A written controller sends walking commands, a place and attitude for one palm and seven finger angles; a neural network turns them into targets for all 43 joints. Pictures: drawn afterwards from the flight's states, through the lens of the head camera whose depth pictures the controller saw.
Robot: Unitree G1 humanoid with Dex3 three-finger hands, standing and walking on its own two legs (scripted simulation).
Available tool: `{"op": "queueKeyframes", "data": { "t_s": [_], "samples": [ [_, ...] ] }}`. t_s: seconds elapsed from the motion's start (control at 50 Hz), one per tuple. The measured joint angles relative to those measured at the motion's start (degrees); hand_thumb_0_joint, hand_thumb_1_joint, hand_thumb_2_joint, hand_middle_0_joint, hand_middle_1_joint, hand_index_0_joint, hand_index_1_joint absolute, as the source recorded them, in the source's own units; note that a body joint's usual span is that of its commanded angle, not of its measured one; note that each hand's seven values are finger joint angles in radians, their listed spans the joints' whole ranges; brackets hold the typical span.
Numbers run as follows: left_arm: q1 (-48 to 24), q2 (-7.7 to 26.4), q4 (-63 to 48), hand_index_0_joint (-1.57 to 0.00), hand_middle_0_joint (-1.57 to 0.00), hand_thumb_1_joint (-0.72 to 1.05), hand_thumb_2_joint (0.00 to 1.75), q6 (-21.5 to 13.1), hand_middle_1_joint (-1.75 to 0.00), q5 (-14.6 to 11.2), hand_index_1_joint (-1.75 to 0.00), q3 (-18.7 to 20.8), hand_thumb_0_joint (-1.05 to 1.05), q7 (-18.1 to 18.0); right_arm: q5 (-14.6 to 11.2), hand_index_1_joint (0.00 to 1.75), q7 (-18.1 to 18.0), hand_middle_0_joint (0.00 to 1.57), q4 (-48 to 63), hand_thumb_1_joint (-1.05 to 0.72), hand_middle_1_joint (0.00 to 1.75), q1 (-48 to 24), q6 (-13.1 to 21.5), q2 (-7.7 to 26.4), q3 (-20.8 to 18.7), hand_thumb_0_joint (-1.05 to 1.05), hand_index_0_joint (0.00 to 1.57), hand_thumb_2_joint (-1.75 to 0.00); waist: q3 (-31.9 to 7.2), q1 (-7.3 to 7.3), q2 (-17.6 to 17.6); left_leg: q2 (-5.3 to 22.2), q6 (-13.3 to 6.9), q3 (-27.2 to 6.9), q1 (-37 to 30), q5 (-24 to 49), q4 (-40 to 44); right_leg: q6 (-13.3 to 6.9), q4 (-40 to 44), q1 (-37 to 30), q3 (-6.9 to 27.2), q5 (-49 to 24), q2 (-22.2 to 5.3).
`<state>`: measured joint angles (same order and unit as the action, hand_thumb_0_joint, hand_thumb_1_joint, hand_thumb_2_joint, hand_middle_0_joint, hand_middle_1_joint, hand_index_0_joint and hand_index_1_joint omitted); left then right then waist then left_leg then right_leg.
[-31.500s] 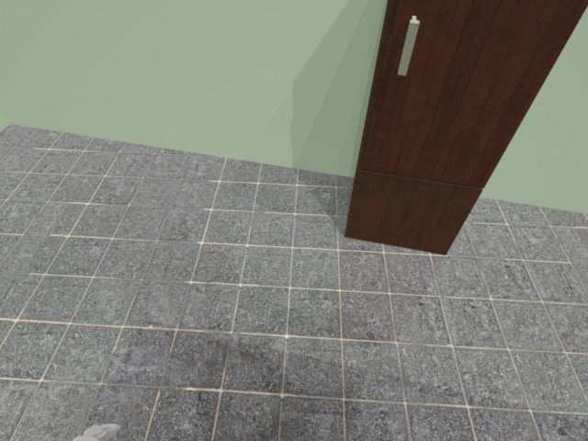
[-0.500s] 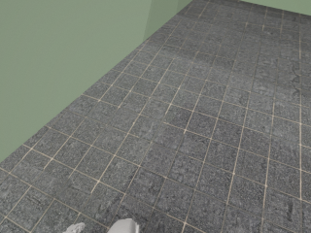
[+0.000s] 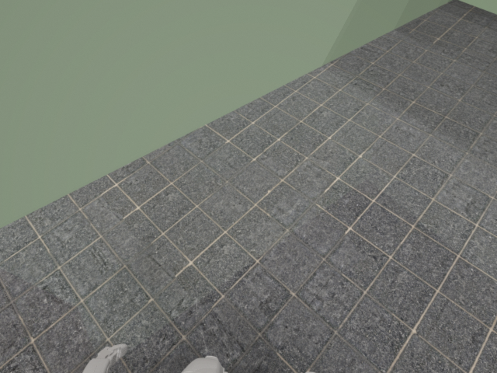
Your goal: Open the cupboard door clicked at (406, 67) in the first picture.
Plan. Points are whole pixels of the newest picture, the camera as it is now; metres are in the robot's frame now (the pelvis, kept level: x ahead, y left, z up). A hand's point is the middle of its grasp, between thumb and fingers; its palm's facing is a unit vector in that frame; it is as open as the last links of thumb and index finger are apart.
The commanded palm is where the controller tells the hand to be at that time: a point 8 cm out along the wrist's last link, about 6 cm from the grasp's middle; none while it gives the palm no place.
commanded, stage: turn to face it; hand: left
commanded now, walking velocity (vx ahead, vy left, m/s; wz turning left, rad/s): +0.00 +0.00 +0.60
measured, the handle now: out of the picture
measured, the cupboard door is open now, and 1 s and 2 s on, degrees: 40 40 40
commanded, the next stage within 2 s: none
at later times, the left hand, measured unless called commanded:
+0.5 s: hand out of the picture +0.04 +0.21 -0.15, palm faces +0.36 -0.89 -0.27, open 7.4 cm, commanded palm none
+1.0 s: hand out of the picture -0.05 +0.16 -0.17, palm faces +0.64 -0.73 -0.23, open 7.4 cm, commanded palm none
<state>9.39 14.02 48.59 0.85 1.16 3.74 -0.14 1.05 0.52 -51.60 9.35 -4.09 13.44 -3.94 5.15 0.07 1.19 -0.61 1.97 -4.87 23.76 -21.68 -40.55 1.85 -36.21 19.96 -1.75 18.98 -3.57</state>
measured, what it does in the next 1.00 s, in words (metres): steps on the spot, turning left: left foot, then right foot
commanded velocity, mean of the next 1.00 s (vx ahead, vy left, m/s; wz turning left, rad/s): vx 0.00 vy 0.00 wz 0.60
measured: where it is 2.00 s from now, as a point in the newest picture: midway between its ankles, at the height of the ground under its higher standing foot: outside the picture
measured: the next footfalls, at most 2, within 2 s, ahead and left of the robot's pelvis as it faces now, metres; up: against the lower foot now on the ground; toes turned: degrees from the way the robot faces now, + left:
left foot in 0.28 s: +0.03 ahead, +0.12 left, +0.00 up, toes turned +17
right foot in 0.54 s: +0.12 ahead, -0.14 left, +0.00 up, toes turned +18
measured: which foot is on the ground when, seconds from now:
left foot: up 0.00-0.26, down 0.28-0.54, up 0.56-0.86, down 0.88-1.00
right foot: down 0.00-0.28, up 0.30-0.52, down 0.54-0.88, up 0.90-1.00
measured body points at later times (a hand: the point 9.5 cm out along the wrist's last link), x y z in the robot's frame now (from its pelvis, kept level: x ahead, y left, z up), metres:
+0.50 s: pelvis +0.02 -0.03 +0.01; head +0.08 -0.01 +0.45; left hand +0.02 +0.26 -0.13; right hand +0.19 -0.24 -0.13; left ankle -0.01 +0.11 -0.72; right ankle +0.06 -0.15 -0.69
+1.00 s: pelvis +0.04 -0.04 +0.01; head +0.07 +0.02 +0.45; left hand -0.08 +0.20 -0.15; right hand +0.29 -0.17 -0.12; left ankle -0.02 +0.05 -0.72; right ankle +0.10 -0.17 -0.66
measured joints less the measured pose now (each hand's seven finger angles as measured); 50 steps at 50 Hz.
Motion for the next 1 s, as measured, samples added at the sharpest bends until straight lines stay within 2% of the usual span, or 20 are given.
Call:
{"op": "queueKeyframes", "data": {
  "t_s": [0.06, 0.1, 0.16, 0.24, 0.26, 0.28, 0.32, 0.36, 0.4, 0.46, 0.54, 0.56, 0.6, 0.64, 0.68, 0.84, 0.86, 0.88, 0.92, 1.0],
  "samples": [
    [0.2, -1.7, 0.2, -0.20, -0.20, 0.91, 0.90, 0.0, -0.30, 0.2, -0.30, -0.6, 0.01, -0.6, 0.0, 0.30, 0.2, 0.20, -0.6, -0.90, 0.30, -0.5, -0.7, 1.1, -0.9, 0.01, 0.21, -0.90, 0.9, -0.67, 0.7, -0.1, 0.2, 2.4, 4.8, -6.2, -17.2, -1.4, -0.4, -1.4, -2.6, 0.1, -1.1],
    [0.8, -2.3, 0.5, -0.20, -0.20, 0.91, 0.90, 0.0, -0.30, 0.3, -0.30, -0.8, 0.01, -0.8, -0.1, 0.30, 0.4, 0.20, -0.8, -0.91, 0.30, -0.8, -0.8, 1.1, -1.1, 0.01, 0.20, -0.90, 0.9, -0.98, -0.2, 0.5, 0.8, 5.0, 5.3, -6.3, -21.3, -1.5, 1.7, -3.1, -3.8, -0.4, -2.1],
    [1.5, -2.7, 1.2, -0.20, -0.20, 0.91, 0.90, -0.2, -0.30, 0.4, -0.30, -1.1, 0.01, -0.6, -0.4, 0.30, 0.8, 0.20, -0.5, -0.91, 0.30, -1.2, -0.5, 0.5, -0.8, 0.01, 0.20, -0.90, 1.0, -1.02, -2.3, 1.1, 1.5, 8.2, 2.5, -6.1, -14.7, -1.4, 4.4, -5.0, -5.6, -1.3, -3.7],
    [2.2, -2.5, 1.9, -0.21, -0.20, 0.91, 0.90, -0.6, -0.30, 0.2, -0.30, -1.2, 0.01, -0.2, -0.6, 0.30, 1.0, 0.20, 0.3, -0.91, 0.30, -1.8, 0.4, 0.0, -0.1, 0.01, 0.20, -0.90, 1.2, -0.57, -4.0, 1.0, 1.1, 10.6, -3.5, -1.5, 0.4, -0.7, 3.2, -5.4, -8.7, 0.1, -5.4],
    [2.6, -2.3, 2.0, -0.21, -0.20, 0.91, 0.90, -0.6, -0.30, 0.0, -0.30, -1.1, 0.01, -0.1, -0.5, 0.30, 1.0, 0.20, 0.6, -0.91, 0.30, -1.8, 0.8, 0.1, 0.1, 0.01, 0.20, -0.90, 1.1, -0.54, -4.0, 1.0, 0.6, 10.8, -5.4, 2.7, 5.1, -0.4, 1.5, -4.9, -9.5, 1.2, -5.7],
    [3.2, -2.3, 1.9, -0.21, -0.20, 0.91, 0.90, -0.3, -0.30, -0.3, -0.30, -0.9, 0.01, 0.1, -0.4, 0.30, 1.1, 0.20, 1.3, -0.91, 0.30, -1.5, 1.3, 0.7, 0.3, 0.01, 0.20, -0.90, 0.4, -0.58, -3.0, 1.7, -1.7, 9.8, -6.4, 7.8, 8.3, 0.3, -1.9, -3.3, -10.2, 2.4, -5.4],
    [2.4, -1.1, 2.4, -0.21, -0.20, 0.91, 0.90, 1.1, -0.30, -0.4, -0.30, -0.5, 0.01, -0.1, -0.1, 0.30, 0.6, 0.20, 1.3, -0.91, 0.30, -2.0, 2.1, 0.0, 0.3, 0.01, 0.20, -0.90, 0.9, -0.49, -4.1, 1.0, -3.5, 8.6, -4.9, 5.5, 5.3, 1.8, -13.0, 1.1, -6.4, 9.8, -5.0],
    [1.3, -0.1, 3.2, -0.21, -0.20, 0.91, 0.90, 2.2, -0.30, -0.3, -0.30, 0.1, 0.01, -0.4, 0.2, 0.30, 0.0, 0.20, 1.4, -0.91, 0.30, -1.6, 2.5, -0.7, 0.7, 0.01, 0.20, -0.90, 1.1, -0.34, -4.5, 0.7, -2.8, 7.0, -4.7, 3.9, 4.9, 2.5, -21.7, 4.9, -3.0, 11.2, -3.4],
    [0.2, 0.4, 3.4, -0.20, -0.20, 0.91, 0.90, 2.6, -0.30, -0.5, -0.30, 0.4, 0.01, -0.4, 0.3, 0.30, -0.6, 0.20, 1.1, -0.91, 0.30, -1.0, 2.5, -1.0, 0.8, 0.00, 0.20, -0.90, 1.2, -0.18, -4.0, 0.7, -1.8, 5.2, -5.3, 4.6, 6.5, 2.9, -24.6, 6.9, -1.4, 9.4, -2.1],
    [-0.5, 0.4, 2.6, -0.20, -0.20, 0.91, 0.90, 2.4, -0.30, -0.6, -0.30, 0.6, 0.01, 0.0, 0.5, 0.30, -0.7, 0.20, 0.3, -0.90, 0.30, -0.5, 1.9, -0.8, 0.8, 0.00, 0.21, -0.90, 1.1, 0.03, -2.4, 0.9, -1.0, 2.8, -5.9, 6.1, 8.4, 2.7, -18.9, 6.1, -0.5, 8.0, -0.9],
    [0.5, 0.6, 1.1, -0.20, -0.19, 0.91, 0.90, 0.9, -0.30, -0.6, -0.30, 0.4, 0.01, 0.3, 0.3, 0.30, -0.4, 0.20, -0.1, -0.90, 0.30, 0.2, 0.7, -0.3, 0.3, 0.01, 0.21, -0.90, -0.1, 0.00, -0.9, 0.6, 0.5, 0.0, -4.5, 5.3, 6.5, 1.7, -1.1, -0.4, -0.6, 2.3, 0.5],
    [0.8, 0.7, 0.8, -0.20, -0.19, 0.91, 0.90, 0.3, -0.30, -0.3, -0.30, 0.5, 0.01, 0.1, 0.1, 0.30, -0.3, 0.20, -0.2, -0.90, 0.30, 0.1, 0.4, -0.1, 0.0, 0.01, 0.21, -0.90, -0.2, 0.19, -0.9, 0.2, 0.5, -0.1, -3.2, 2.2, 3.6, 0.6, 0.5, -0.6, -0.8, -1.0, 0.3],
    [0.8, -0.2, 1.0, -0.20, -0.19, 0.91, 0.90, -0.1, -0.30, 0.0, -0.30, 0.0, 0.01, -0.2, -0.1, 0.30, -0.1, 0.20, -0.5, -0.90, 0.30, -0.4, -0.2, 0.8, -0.7, 0.01, 0.21, -0.90, 0.5, -0.16, 0.2, -0.3, 0.2, 0.5, 0.6, -5.1, -7.9, -1.5, -0.9, -0.9, -2.7, -0.7, -0.2],
    [1.6, -1.0, 1.1, -0.20, -0.19, 0.91, 0.90, 0.0, -0.30, 0.0, -0.30, -0.3, 0.01, -0.7, -0.1, 0.30, 0.1, 0.20, -0.9, -0.91, 0.30, -0.9, -0.6, 1.3, -1.1, 0.01, 0.21, -0.90, 0.7, -0.31, 0.4, -0.3, 0.4, 2.5, 3.6, -6.3, -18.7, -2.2, 0.4, -2.5, -4.2, -0.1, -1.0],
    [2.3, -1.6, 1.5, -0.20, -0.20, 0.91, 0.90, 0.0, -0.30, 0.1, -0.30, -0.5, 0.01, -0.9, -0.2, 0.30, 0.3, 0.20, -1.0, -0.91, 0.30, -1.4, -0.8, 1.2, -1.1, 0.01, 0.20, -0.90, 0.8, -0.47, -0.3, 0.3, 1.0, 4.9, 4.4, -5.9, -21.9, -2.2, 3.0, -4.2, -5.5, -0.9, -1.8],
    [4.1, -2.0, 3.0, -0.21, -0.20, 0.91, 0.90, -0.6, -0.30, 0.2, -0.30, -0.9, 0.01, -0.3, -0.7, 0.30, 1.0, 0.20, 0.3, -0.91, 0.30, -3.6, 0.2, -0.4, 0.2, 0.01, 0.20, -0.90, 1.4, 0.56, -4.0, 0.8, 0.9, 10.6, -3.9, -1.4, 0.9, -1.0, 4.1, -6.3, -10.8, -0.4, -5.2],
    [4.5, -1.9, 3.1, -0.21, -0.20, 0.91, 0.90, -0.4, -0.30, 0.0, -0.30, -0.8, 0.01, -0.1, -0.6, 0.30, 1.1, 0.20, 0.8, -0.91, 0.30, -3.6, 0.6, -0.4, 0.4, 0.01, 0.20, -0.90, 1.2, 0.56, -4.0, 0.9, 0.3, 10.8, -5.7, 2.3, 5.3, -0.7, 2.2, -5.7, -11.5, 0.7, -5.5],
    [5.0, -2.0, 3.0, -0.21, -0.20, 0.91, 0.90, -0.1, -0.30, -0.3, -0.30, -0.6, 0.01, 0.1, -0.4, 0.30, 1.2, 0.20, 1.5, -0.91, 0.30, -3.3, 1.1, 0.0, 0.6, 0.01, 0.20, -0.90, 0.4, 0.41, -3.0, 1.5, -2.2, 9.6, -6.7, 6.7, 8.5, 0.2, -1.3, -4.0, -12.0, 2.1, -5.2],
    [3.9, -0.8, 3.5, -0.21, -0.20, 0.91, 0.90, 1.4, -0.30, -0.4, -0.30, -0.3, 0.01, 0.0, -0.1, 0.30, 0.7, 0.20, 1.7, -0.91, 0.30, -3.7, 2.0, -0.7, 0.7, 0.01, 0.20, -0.90, 1.1, 0.48, -4.4, 0.5, -4.3, 8.6, -5.0, 5.1, 5.3, 1.7, -12.5, 0.6, -7.4, 9.6, -5.1],
    [1.3, 0.4, 4.3, -0.20, -0.20, 0.91, 0.90, 2.7, -0.30, -0.4, -0.30, 0.6, 0.01, -0.3, 0.2, 0.30, -0.5, 0.20, 1.4, -0.91, 0.30, -2.3, 2.5, -1.7, 1.2, 0.00, 0.21, -0.90, 1.3, 0.61, -4.4, -0.1, -3.1, 5.7, -5.5, 5.0, 7.0, 2.8, -25.3, 6.9, -1.4, 8.5, -2.5]
  ]
}}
